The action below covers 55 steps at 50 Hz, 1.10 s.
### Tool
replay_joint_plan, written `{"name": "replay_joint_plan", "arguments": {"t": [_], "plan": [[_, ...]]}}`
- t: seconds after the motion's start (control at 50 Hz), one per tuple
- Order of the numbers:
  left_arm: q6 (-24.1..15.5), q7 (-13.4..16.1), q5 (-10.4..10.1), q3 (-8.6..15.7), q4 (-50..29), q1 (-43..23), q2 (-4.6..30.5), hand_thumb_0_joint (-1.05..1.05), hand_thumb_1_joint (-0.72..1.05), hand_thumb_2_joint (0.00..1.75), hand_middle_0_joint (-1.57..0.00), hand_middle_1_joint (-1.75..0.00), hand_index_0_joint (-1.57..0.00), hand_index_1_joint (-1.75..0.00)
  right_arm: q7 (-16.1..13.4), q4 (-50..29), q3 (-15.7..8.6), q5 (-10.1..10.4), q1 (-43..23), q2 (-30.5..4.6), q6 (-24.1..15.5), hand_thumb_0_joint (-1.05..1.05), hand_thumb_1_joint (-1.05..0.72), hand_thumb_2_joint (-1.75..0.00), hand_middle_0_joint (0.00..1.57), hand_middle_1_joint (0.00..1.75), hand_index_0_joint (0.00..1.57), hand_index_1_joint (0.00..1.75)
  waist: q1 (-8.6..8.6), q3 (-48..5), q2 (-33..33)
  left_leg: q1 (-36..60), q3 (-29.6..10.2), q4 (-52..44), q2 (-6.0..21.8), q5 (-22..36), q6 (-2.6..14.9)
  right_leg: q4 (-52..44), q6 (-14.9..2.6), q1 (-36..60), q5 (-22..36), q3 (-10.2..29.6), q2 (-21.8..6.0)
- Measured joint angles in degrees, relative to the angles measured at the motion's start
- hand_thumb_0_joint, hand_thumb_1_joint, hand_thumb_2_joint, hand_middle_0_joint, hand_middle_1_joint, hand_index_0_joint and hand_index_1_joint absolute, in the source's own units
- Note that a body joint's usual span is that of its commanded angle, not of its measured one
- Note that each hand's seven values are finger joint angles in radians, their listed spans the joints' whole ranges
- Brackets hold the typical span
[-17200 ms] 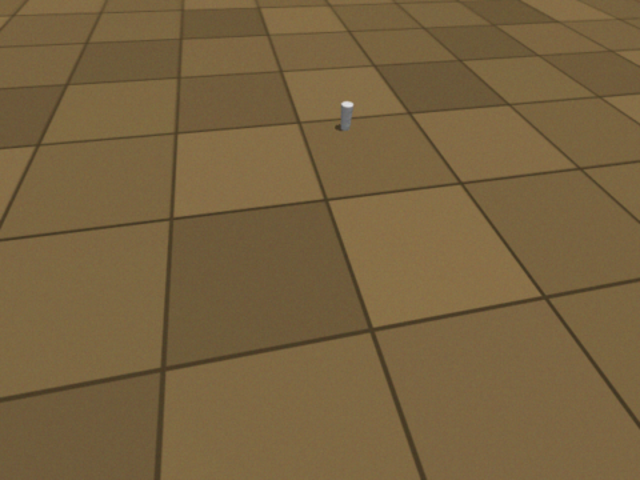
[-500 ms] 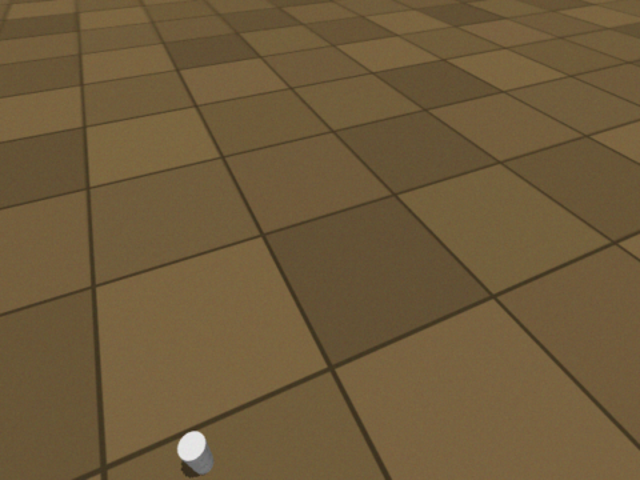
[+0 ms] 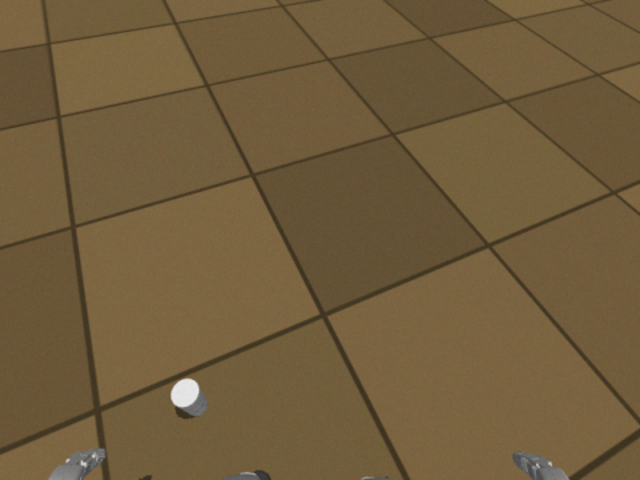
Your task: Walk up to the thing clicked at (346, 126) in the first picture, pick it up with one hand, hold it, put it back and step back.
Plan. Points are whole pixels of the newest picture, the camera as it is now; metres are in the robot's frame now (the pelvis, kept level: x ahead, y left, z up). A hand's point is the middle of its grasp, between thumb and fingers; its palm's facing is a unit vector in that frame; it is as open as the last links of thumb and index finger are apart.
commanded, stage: walk up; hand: left
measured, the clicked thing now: (191, 399) +0.37 +0.33 -0.69
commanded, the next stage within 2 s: none
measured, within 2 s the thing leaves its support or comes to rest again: neither
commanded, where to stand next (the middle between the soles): +0.06 +0.05 m, yaw +0 degrees
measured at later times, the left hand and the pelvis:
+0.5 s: hand out of the picture -0.04 +0.25 -0.15, palm faces +0.09 -0.89 -0.44, open 7.4 cm; pelvis -0.11 -0.02 -0.01, yaw +6 degrees
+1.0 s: hand out of the picture -0.26 +0.26 -0.15, palm faces +0.01 -0.90 -0.45, open 7.4 cm; pelvis -0.28 -0.02 -0.01, yaw +0 degrees
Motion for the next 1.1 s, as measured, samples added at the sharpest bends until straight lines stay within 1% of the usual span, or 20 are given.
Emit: {"name": "replay_joint_plan", "arguments": {"t": [0.1,0.14,0.16,0.2,0.24,0.3,0.36,0.46,0.54,0.6,0.62,0.68,0.76,0.82,0.92,0.96,0.98,1.02,1.04,1.1], "plan": [[1.45,-0.17,0.61,1.10,-2.72,1.35,0.79,0.00,0.90,0.89,-0.20,-0.30,-0.20,-0.30,-0.42,-4.61,-0.97,-1.30,-0.87,-1.19,1.87,0.01,-0.91,-0.90,0.20,0.30,0.20,0.30,0.49,0.61,1.52,-4.35,-0.84,4.45,0.71,-0.51,-0.34,13.22,-1.67,-4.10,-11.38,0.03,1.72],[1.20,-0.27,0.94,1.30,-3.50,3.44,0.67,0.00,0.90,0.89,-0.20,-0.30,-0.20,-0.30,-0.48,-5.97,-1.10,-1.31,-0.83,-1.91,2.60,0.01,-0.90,-0.90,0.20,0.30,0.20,0.30,1.48,-0.41,2.18,-6.91,-0.61,7.71,1.05,-1.56,-0.77,8.14,-1.92,-1.70,-6.90,-0.81,0.96],[0.89,-0.12,1.38,1.47,-3.64,4.36,0.42,0.00,0.90,0.89,-0.20,-0.30,-0.20,-0.30,-0.55,-6.37,-1.13,-0.93,-1.29,-2.36,2.89,0.01,-0.90,-0.90,0.20,0.30,0.20,0.30,1.90,-0.44,2.75,-8.53,-1.11,10.30,1.11,-2.25,-0.25,6.82,-1.27,-1.23,-8.19,-0.78,1.13],[0.93,-0.01,2.24,1.44,-3.69,5.43,-0.82,0.00,0.90,0.89,-0.20,-0.30,-0.20,-0.30,-1.12,-7.23,-1.31,-0.56,-2.09,-3.12,3.24,0.01,-0.91,-0.90,0.20,0.30,0.20,0.30,1.71,1.25,4.37,-11.11,-5.46,18.93,-1.49,-12.46,0.94,8.62,-1.38,-1.77,-8.72,-1.60,1.48],[1.10,-0.12,2.83,1.07,-4.09,6.56,-1.65,0.00,0.90,0.89,-0.20,-0.30,-0.20,-0.30,-1.51,-8.16,-1.32,-0.45,-1.19,-3.03,3.25,0.01,-0.91,-0.90,0.20,0.30,0.20,0.30,2.03,1.77,4.10,-13.47,-6.81,29.04,-5.06,-19.35,1.62,8.57,-1.64,-2.38,-7.81,-1.62,0.47],[1.22,0.01,3.26,0.94,-5.01,7.82,-2.43,0.00,0.90,0.89,-0.21,-0.30,-0.20,-0.30,-1.15,-8.64,-0.94,-0.12,0.96,-2.68,3.03,0.01,-0.91,-0.90,0.20,0.30,0.20,0.30,2.51,1.55,3.19,-14.34,-6.71,39.46,-7.78,-19.93,0.97,5.85,-1.68,-3.25,-5.14,-1.44,-0.79],[0.96,0.58,3.34,0.88,-6.82,7.72,-2.93,0.00,0.90,0.89,-0.21,-0.30,-0.20,-0.30,-1.37,-8.62,-0.52,-0.34,3.68,-3.04,3.05,0.01,-0.91,-0.90,0.20,0.30,0.20,0.30,2.15,1.15,3.25,-12.63,-6.69,43.21,-8.13,-19.43,0.00,4.16,-1.56,-4.72,-3.16,-2.78,-1.71],[-0.34,2.16,2.78,0.78,-11.26,6.97,-3.44,0.00,0.90,0.89,-0.21,-0.30,-0.21,-0.30,-1.92,-7.58,-0.29,-1.12,5.48,-3.42,3.50,0.01,-0.91,-0.90,0.20,0.30,0.20,0.30,1.99,2.42,3.82,-5.78,-4.83,31.92,-4.71,-21.22,-0.93,4.31,-1.05,-6.89,-1.09,-5.01,-2.80],[0.01,2.32,2.22,0.78,-13.09,6.50,-2.44,0.00,0.90,0.89,-0.21,-0.30,-0.21,-0.30,-1.50,-8.16,-0.48,-1.55,4.99,-2.74,3.19,0.01,-0.91,-0.90,0.20,0.30,0.20,0.30,1.55,3.55,2.93,-0.22,-2.04,16.55,-1.84,-18.77,-0.19,7.11,-0.04,-8.91,-0.35,-6.19,-4.15],[1.04,2.02,1.94,1.12,-12.49,6.11,-0.51,0.00,0.90,0.89,-0.21,-0.30,-0.21,-0.30,-0.84,-8.42,-0.82,-2.03,3.89,-0.81,2.92,0.01,-0.91,-0.90,0.20,0.30,0.20,0.30,2.38,4.60,-1.39,1.67,1.02,12.70,-3.73,-12.51,0.77,9.79,0.74,-10.31,0.42,-3.41,-6.27],[1.40,2.01,1.74,1.28,-11.83,6.39,-0.32,0.00,0.90,0.89,-0.21,-0.30,-0.20,-0.30,-0.43,-8.82,-0.64,-2.05,4.00,-0.47,2.96,0.01,-0.91,-0.90,0.20,0.30,0.20,0.30,2.53,4.03,-1.71,1.31,1.54,13.19,-3.53,-12.33,1.11,11.27,0.51,-10.84,-3.27,-2.17,-5.30],[2.39,1.97,1.76,1.73,-9.50,7.11,-0.34,0.00,0.90,0.89,-0.21,-0.30,-0.20,-0.30,0.15,-9.31,-0.24,-2.43,4.77,-0.12,3.00,0.01,-0.91,-0.90,0.20,0.30,0.20,0.30,0.87,1.25,0.73,0.01,-0.32,13.16,-0.93,-10.92,1.95,25.72,0.25,-12.36,-15.36,1.33,1.56],[1.57,1.61,1.22,2.70,-9.38,9.24,0.87,0.00,0.90,0.89,-0.21,-0.30,-0.20,-0.30,-0.08,-9.65,0.09,-2.94,4.48,0.62,3.34,0.01,-0.90,-0.90,0.20,0.30,0.20,0.30,1.50,-2.03,0.48,-1.33,0.40,8.04,0.59,-6.02,1.70,36.81,0.08,-11.38,-13.92,4.52,5.33],[0.57,1.61,1.39,2.85,-9.08,10.62,1.25,0.00,0.90,0.89,-0.21,-0.30,-0.20,-0.30,-0.13,-10.73,-0.25,-2.65,2.69,0.20,3.03,0.01,-0.90,-0.90,0.20,0.30,0.20,0.30,1.96,-1.71,0.83,-2.99,1.46,6.38,1.35,-3.25,1.93,30.36,1.52,-6.21,-13.69,3.67,3.96],[-1.33,1.17,1.97,2.10,-6.41,13.05,1.12,0.00,0.90,0.89,-0.20,-0.30,-0.20,-0.30,0.46,-12.48,-0.75,-2.53,0.11,-0.95,2.69,0.01,-0.90,-0.90,0.20,0.30,0.20,0.30,2.23,-0.97,1.79,-7.24,4.33,9.18,2.54,-1.78,1.40,4.62,1.96,4.89,-11.48,0.72,-0.02],[-1.96,1.12,2.79,1.77,-4.26,12.96,-1.10,0.00,0.90,0.89,-0.20,-0.30,-0.20,-0.30,0.44,-11.55,-1.38,-2.06,0.23,-2.40,3.19,0.01,-0.90,-0.90,0.20,0.30,0.20,0.30,1.02,0.01,6.53,-8.51,1.35,12.34,4.42,-4.42,1.87,1.67,0.96,6.76,-9.03,-1.52,2.65],[-2.07,0.86,3.27,1.54,-4.05,13.80,-1.72,0.00,0.90,0.89,-0.20,-0.30,-0.20,-0.30,0.33,-10.82,-1.58,-1.95,1.24,-2.40,3.57,0.01,-0.90,-0.90,0.20,0.30,0.20,0.30,0.93,-0.83,7.09,-9.19,-0.30,13.84,3.34,-9.04,1.63,1.83,0.66,6.35,-8.63,-1.74,2.72],[-2.03,0.55,3.85,1.22,-4.03,15.75,-2.03,0.00,0.90,0.89,-0.21,-0.30,-0.20,-0.30,0.39,-8.98,-1.52,-1.82,3.54,-1.77,4.17,0.01,-0.91,-0.90,0.20,0.30,0.20,0.30,2.76,-2.98,5.24,-9.89,-2.39,19.19,-0.35,-15.24,0.82,2.70,0.00,4.69,-8.24,0.54,1.15],[-2.06,0.58,3.93,1.21,-3.84,16.41,-2.29,0.00,0.90,0.89,-0.21,-0.30,-0.20,-0.30,0.61,-8.10,-1.47,-1.62,4.46,-1.73,4.23,0.01,-0.91,-0.90,0.20,0.30,0.20,0.30,3.25,-3.51,4.58,-9.71,-3.55,21.93,-1.77,-15.71,0.67,2.26,0.00,4.45,-7.63,1.53,0.47],[-2.26,0.75,3.73,1.22,-3.41,16.58,-3.06,0.00,0.90,0.89,-0.21,-0.30,-0.21,-0.30,0.66,-6.40,-1.55,-1.06,7.30,-2.31,3.48,0.01,-0.91,-0.90,0.20,0.30,0.20,0.30,1.75,-4.32,4.66,-8.63,-6.14,26.24,-3.58,-14.73,0.17,0.13,0.80,4.18,-5.60,1.05,-0.80]]}}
